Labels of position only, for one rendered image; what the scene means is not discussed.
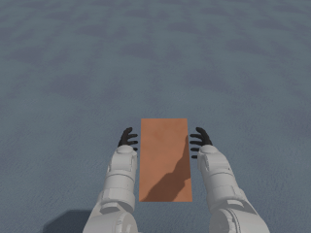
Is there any robot left upper arm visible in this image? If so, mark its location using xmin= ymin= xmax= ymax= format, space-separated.
xmin=83 ymin=211 xmax=138 ymax=233

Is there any right robot hand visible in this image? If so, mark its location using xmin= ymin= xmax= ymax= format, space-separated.
xmin=190 ymin=127 xmax=213 ymax=159

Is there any carton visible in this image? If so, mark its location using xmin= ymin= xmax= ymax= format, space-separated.
xmin=139 ymin=118 xmax=192 ymax=202

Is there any left robot forearm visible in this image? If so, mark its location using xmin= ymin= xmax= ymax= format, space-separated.
xmin=83 ymin=145 xmax=138 ymax=232

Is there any robot right upper arm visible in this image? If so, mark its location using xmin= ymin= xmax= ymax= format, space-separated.
xmin=209 ymin=207 xmax=270 ymax=233

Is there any right robot forearm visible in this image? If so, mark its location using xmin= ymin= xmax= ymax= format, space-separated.
xmin=197 ymin=145 xmax=260 ymax=217

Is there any left robot hand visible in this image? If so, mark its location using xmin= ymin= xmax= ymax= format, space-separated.
xmin=118 ymin=127 xmax=138 ymax=157

